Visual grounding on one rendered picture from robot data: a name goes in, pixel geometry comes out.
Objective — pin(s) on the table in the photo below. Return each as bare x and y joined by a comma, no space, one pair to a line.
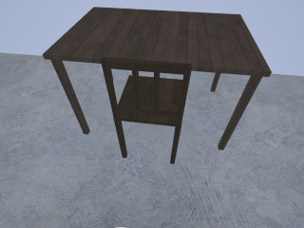
211,42

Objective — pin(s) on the chair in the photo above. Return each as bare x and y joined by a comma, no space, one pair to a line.
148,100

